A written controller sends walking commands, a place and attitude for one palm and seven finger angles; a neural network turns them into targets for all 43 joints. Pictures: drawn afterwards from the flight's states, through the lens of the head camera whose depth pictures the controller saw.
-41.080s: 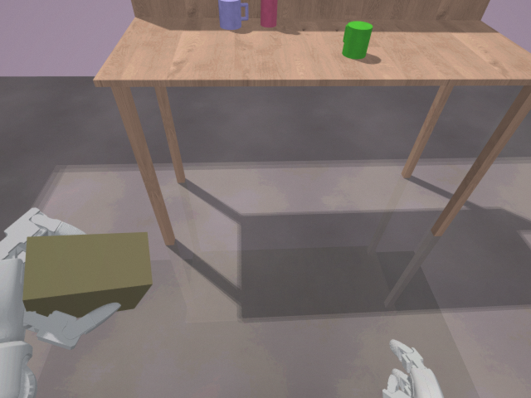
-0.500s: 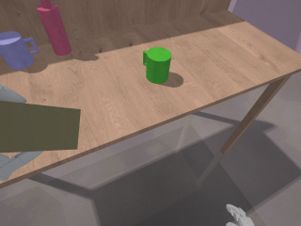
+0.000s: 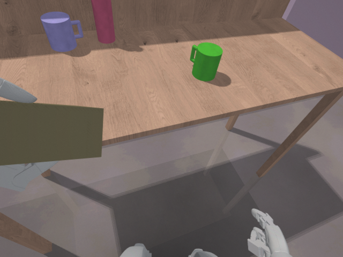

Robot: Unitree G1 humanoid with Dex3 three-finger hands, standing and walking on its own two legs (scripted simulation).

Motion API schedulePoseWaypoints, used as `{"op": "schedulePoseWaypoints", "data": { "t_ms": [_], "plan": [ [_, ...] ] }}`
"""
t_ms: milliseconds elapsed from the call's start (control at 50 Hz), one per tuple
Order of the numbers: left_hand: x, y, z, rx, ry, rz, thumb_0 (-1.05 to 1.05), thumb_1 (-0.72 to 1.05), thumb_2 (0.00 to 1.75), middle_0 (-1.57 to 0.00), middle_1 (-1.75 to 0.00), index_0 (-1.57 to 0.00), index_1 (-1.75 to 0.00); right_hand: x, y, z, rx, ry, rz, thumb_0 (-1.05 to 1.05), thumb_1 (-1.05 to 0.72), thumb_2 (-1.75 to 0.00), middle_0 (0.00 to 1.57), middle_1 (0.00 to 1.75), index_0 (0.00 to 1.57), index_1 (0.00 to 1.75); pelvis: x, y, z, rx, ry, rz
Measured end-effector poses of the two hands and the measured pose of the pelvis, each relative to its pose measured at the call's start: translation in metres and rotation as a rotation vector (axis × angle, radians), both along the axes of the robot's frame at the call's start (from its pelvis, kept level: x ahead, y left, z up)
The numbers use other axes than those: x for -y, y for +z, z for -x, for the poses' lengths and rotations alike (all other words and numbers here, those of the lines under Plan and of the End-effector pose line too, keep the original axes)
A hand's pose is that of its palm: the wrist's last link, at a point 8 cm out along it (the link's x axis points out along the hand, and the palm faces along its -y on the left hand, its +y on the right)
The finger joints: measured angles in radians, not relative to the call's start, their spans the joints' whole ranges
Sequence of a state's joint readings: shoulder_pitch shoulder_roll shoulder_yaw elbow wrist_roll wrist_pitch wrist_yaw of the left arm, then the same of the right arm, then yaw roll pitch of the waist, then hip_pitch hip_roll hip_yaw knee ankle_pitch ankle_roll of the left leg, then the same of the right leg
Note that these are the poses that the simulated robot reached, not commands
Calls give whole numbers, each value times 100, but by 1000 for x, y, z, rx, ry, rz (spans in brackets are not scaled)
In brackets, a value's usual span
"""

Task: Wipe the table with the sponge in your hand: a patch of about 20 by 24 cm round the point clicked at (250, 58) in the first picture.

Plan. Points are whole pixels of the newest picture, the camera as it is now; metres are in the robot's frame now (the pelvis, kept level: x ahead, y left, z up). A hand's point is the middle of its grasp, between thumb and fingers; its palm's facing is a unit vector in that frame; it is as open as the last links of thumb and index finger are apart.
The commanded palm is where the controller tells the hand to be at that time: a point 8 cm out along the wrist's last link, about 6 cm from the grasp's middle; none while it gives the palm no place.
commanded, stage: step back with the hand held close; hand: left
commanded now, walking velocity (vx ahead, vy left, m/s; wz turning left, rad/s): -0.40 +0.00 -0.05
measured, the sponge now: (58, 127) +0.24 +0.19 +0.24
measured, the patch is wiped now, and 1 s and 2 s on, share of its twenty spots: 0.95 0.95 0.95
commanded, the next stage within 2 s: stop stepping back and stand still in 0.38 s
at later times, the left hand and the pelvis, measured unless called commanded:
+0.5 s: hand out of the picture +0.17 +0.21 +0.28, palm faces +0.32 -0.87 -0.37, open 10.3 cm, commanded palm +0.09 +0.27 +0.29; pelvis -0.10 +0.01 +0.02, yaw -7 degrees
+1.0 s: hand out of the picture +0.05 +0.27 +0.27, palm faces +0.43 -0.87 -0.25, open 10.3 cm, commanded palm -0.01 +0.30 +0.29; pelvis -0.19 +0.03 +0.01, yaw -4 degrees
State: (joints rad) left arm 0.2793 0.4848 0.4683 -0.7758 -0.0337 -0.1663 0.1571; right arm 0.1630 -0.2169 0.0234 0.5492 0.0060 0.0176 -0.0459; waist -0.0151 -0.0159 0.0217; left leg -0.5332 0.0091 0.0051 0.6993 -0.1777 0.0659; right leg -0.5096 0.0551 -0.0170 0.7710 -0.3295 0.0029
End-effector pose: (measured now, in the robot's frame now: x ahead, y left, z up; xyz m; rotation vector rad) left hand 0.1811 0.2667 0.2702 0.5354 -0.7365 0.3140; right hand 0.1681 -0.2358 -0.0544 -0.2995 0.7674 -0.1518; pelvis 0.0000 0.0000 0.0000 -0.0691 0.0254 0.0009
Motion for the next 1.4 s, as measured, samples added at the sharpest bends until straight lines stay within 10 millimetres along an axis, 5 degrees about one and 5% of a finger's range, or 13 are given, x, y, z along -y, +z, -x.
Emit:
{"op": "schedulePoseWaypoints", "data": {
  "t_ms": [160, 260, 360, 500, 620, 740, 880, 980, 1080, 1200, 1300, 1400],
  "plan": [
    [-13, 26, 12, 66, 66, 66, -1, -53, 104, -70, -131, -73, -130, -13, -3, 44, -61, -1, -77, 1, -90, -90, 20, 30, 20, 30, 5, 18, 17, -40, -34, 12],
    [18, 16, 17, 43, -54, 53, -1, -52, 104, -70, -132, -72, -130, -5, -12, 63, -31, -29, -97, 1, -90, -90, 20, 30, 20, 30, 8, 10, 42, -37, -99, 13],
    [35, 15, 26, 38, -229, -20, -1, -53, 104, -70, -131, -73, -130, 8, 3, 92, -21, -147, -40, 1, -90, -90, 20, 30, 20, 30, 1, 11, 56, -24, -113, -3],
    [4, 11, 46, -18, -150, -16, -1, -53, 104, -70, -131, -73, -130, 11, 19, 135, -5, -149, -9, 1, -90, -90, 20, 30, 20, 30, -8, 20, 101, -31, -116, -6],
    [-2, 7, 107, -111, -72, 11, -1, -53, 104, -70, -132, -73, -130, 1, 20, 173, 18, -108, -36, 1, -90, -90, 20, 30, 20, 30, -8, 23, 130, -26, -102, -5],
    [-7, 18, 165, -5, -49, 34, -1, -53, 104, -70, -131, -73, -130, -6, 4, 202, -22, -75, -39, 1, -90, -90, 20, 30, 20, 30, -12, 17, 161, 26, -84, -20],
    [-46, 11, 165, 85, -22, 206, -1, -53, 104, -70, -131, -73, -130, -18, 5, 223, 55, -105, -9, 1, -90, -90, 20, 30, 20, 30, -33, 4, 186, 8, -52, -22],
    [-45, -1, 169, -45, 5, 167, -1, -52, 104, -70, -132, -72, -130, -39, 8, 241, 101, -107, -94, 1, -90, -90, 20, 30, 20, 30, -33, 12, 192, 17, -75, -52],
    [-32, -4, 187, -80, -8, 70, -1, -53, 104, -70, -132, -73, -130, -48, -13, 246, 8, -27, -116, 1, -90, -90, 20, 30, 20, 30, -31, 7, 194, 18, -48, -33],
    [-48, 11, 197, 20, 20, 78, -1, -53, 104, -70, -131, -73, -130, -46, -18, 239, -72, -17, -65, 1, -90, -90, 20, 30, 20, 30, -40, 8, 187, 36, -36, -42],
    [-63, 15, 177, 42, 79, 99, -1, -53, 104, -70, -131, -73, -130, -51, -15, 215, 5, -26, -79, 1, -90, -90, 20, 30, 20, 30, -46, 6, 183, 51, -35, -68],
    [-54, 8, 155, -73, 88, 98, -1, -53, 104, -70, -132, -72, -130, -61, -8, 187, 49, 17, -141, 1, -90, -90, 20, 30, 20, 30, -42, 14, 170, 30, -17, -50]
  ]
}}
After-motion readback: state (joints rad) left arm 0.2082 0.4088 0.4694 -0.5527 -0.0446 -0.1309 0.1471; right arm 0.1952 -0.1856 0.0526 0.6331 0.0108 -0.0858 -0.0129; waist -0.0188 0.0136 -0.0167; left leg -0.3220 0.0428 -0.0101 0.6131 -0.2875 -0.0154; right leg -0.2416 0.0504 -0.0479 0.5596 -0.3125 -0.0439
